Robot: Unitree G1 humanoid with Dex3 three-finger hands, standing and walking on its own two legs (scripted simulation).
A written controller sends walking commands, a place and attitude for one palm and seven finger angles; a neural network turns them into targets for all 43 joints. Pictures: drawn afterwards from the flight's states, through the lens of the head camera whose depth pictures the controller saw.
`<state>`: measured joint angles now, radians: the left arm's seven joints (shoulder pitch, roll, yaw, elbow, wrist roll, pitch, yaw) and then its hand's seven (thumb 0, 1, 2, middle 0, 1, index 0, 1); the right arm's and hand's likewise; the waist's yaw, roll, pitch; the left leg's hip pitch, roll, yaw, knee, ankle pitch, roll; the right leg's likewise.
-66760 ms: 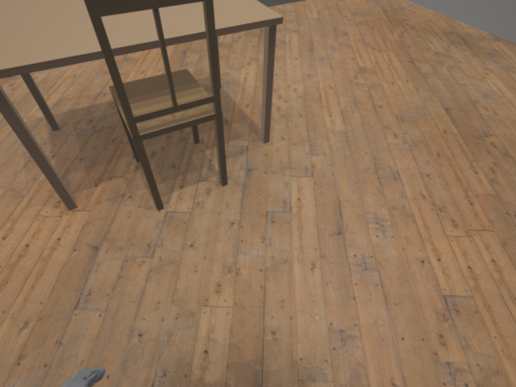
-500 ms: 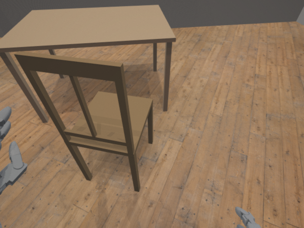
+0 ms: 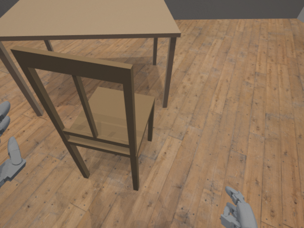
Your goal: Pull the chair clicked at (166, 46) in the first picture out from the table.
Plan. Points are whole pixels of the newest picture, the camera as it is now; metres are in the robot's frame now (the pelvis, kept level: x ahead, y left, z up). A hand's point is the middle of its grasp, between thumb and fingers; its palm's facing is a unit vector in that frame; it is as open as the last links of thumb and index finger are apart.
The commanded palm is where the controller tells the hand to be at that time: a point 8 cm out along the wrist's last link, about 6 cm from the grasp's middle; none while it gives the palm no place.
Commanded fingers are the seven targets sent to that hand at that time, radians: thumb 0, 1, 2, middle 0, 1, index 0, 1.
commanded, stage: stop stepping back and stand still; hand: left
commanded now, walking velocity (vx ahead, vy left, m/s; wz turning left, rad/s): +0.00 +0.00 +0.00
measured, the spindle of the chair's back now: (87, 110) +0.53 +0.29 -0.06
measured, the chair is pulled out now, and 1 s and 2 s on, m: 0.48 0.48 0.48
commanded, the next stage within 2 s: let the arm hang, fingers relaxed in 0.10 s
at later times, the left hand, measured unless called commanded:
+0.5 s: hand out of the picture +0.03 +0.17 -0.17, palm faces +0.02 -0.98 -0.19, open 7.2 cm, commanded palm none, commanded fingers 0.00 0.90 0.90 -0.20 -0.30 -0.20 -0.30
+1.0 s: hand out of the picture -0.02 +0.17 -0.17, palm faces +0.00 -0.97 -0.24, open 7.4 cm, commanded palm none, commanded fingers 0.00 0.90 0.90 -0.20 -0.30 -0.20 -0.30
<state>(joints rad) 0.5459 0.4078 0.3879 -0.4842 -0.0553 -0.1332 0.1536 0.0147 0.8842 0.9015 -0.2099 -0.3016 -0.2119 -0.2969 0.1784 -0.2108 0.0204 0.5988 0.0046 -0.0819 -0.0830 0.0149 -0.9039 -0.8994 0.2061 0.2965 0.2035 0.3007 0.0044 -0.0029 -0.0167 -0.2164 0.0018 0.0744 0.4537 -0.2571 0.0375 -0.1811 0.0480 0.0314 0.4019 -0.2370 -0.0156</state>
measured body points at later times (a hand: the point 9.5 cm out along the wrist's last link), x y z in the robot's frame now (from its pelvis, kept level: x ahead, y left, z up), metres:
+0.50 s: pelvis -0.03 +0.00 -0.01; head -0.01 +0.01 +0.44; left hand +0.03 +0.23 -0.16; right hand +0.05 -0.25 -0.15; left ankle -0.01 +0.09 -0.74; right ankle -0.02 -0.11 -0.74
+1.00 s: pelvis -0.03 -0.01 +0.00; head -0.02 -0.03 +0.45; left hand -0.02 +0.22 -0.15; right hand -0.02 -0.23 -0.17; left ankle -0.01 +0.09 -0.74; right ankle -0.02 -0.11 -0.74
